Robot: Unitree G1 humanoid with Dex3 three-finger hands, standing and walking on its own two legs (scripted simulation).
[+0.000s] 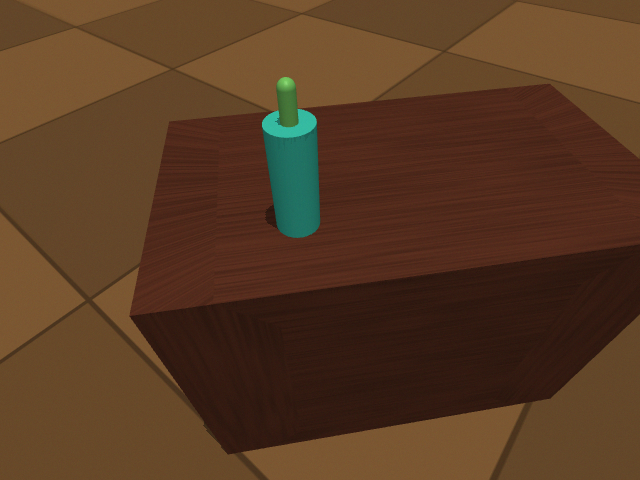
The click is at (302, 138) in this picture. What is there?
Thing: necked bottle
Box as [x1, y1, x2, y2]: [262, 77, 319, 237]
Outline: 283,77 279,79 276,85 279,109 277,111 270,113 263,119 262,129 277,226 282,233 288,236 301,237 312,233 319,225 316,120 311,113 297,108 295,84 290,78
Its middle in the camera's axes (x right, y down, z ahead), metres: -0.04 -0.12 +0.62
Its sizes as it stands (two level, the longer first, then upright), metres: 0.080 0.080 0.269
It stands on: a support 0.75 m high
